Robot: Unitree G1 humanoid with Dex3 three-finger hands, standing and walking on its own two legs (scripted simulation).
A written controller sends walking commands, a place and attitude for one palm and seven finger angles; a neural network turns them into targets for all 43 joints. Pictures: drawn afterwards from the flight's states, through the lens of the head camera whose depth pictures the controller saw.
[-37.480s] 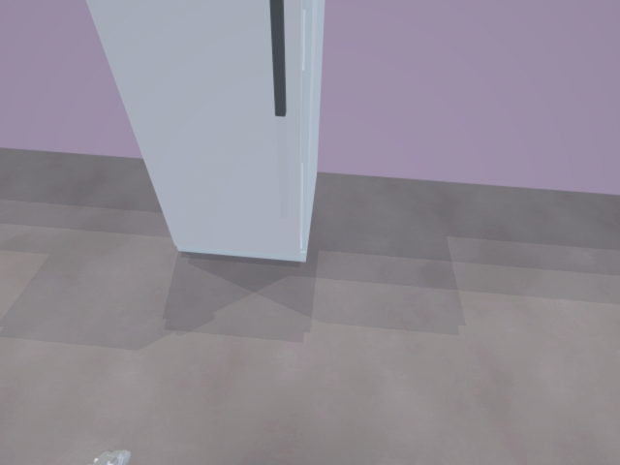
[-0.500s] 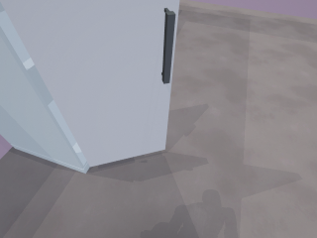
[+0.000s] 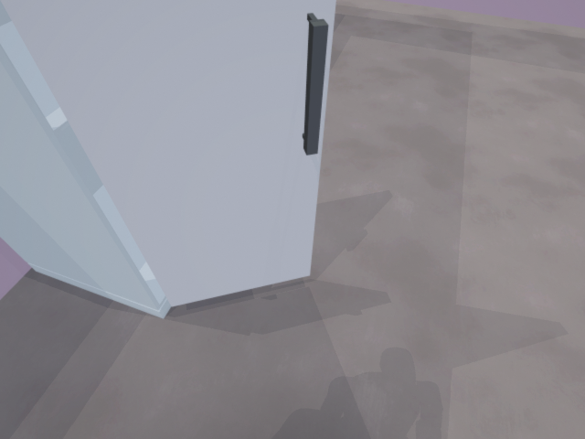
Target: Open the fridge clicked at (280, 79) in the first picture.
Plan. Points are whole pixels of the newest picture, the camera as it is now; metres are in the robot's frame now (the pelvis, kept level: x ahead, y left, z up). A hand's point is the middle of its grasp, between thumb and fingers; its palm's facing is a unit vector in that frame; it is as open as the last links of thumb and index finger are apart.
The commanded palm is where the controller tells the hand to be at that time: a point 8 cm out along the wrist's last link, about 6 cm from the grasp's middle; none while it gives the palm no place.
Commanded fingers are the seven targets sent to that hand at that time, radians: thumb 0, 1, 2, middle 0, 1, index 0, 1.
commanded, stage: look to check the result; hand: right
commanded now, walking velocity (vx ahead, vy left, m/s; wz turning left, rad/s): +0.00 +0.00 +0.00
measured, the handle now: (310, 90) +0.72 +0.02 +0.10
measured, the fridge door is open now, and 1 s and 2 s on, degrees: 56 56 56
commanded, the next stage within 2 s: stand and wait in 0.44 s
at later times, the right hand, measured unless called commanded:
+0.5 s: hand out of the picture +0.01 -0.16 -0.18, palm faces +0.01 +0.98 -0.18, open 7.3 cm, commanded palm none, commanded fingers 0.00 -0.90 -0.90 0.20 0.30 0.20 0.30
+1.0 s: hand out of the picture +0.02 -0.16 -0.18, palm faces +0.01 +0.98 -0.18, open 7.3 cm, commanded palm none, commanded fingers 0.00 -0.90 -0.90 0.20 0.30 0.20 0.30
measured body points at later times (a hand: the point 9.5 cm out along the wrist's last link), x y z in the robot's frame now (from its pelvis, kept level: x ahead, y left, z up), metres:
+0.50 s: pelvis +0.01 +0.00 +0.00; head +0.03 +0.00 +0.45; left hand +0.00 +0.22 -0.16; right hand +0.01 -0.21 -0.16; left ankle +0.02 +0.15 -0.74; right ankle -0.01 -0.07 -0.74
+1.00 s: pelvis +0.02 +0.01 +0.00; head +0.04 +0.01 +0.45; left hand +0.01 +0.23 -0.16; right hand +0.02 -0.21 -0.16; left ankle +0.02 +0.15 -0.74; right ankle -0.01 -0.07 -0.74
